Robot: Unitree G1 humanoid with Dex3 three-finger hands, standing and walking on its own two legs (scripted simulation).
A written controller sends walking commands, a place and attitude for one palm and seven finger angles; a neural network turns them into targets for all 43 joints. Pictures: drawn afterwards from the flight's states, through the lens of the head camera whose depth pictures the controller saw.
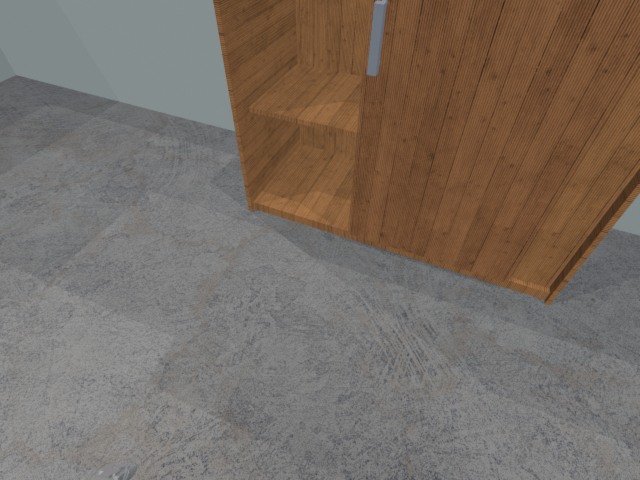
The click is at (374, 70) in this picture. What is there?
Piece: wardrobe's sliding door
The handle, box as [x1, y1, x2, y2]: [367, 0, 387, 75]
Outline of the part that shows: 387,0 377,0 374,3 367,74 375,75 377,73 380,62 379,56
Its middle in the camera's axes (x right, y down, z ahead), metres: +0.15 -0.54 +1.03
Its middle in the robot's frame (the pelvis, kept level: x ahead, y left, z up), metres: +1.15 -0.09 +0.09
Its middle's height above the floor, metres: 0.86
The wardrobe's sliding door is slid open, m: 0.47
